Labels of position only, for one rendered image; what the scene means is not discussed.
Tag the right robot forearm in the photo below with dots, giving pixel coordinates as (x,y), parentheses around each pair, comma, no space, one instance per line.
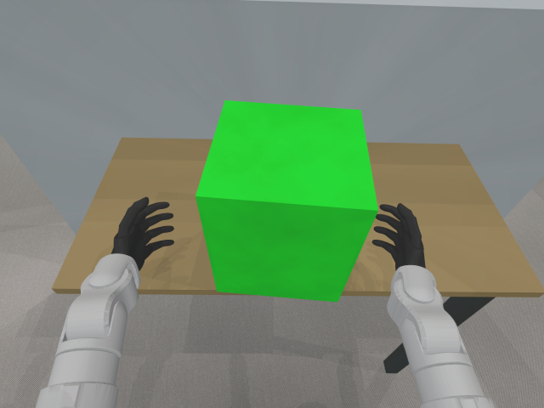
(437,356)

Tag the left robot forearm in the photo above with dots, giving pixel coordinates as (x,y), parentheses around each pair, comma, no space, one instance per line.
(90,345)

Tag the carton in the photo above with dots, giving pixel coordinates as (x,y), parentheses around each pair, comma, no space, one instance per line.
(286,199)

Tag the right robot hand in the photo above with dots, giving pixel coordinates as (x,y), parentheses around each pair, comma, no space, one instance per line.
(408,249)

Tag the table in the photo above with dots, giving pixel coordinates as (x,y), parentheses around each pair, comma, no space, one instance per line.
(468,247)

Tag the left robot hand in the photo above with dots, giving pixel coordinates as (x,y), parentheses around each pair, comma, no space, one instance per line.
(132,239)

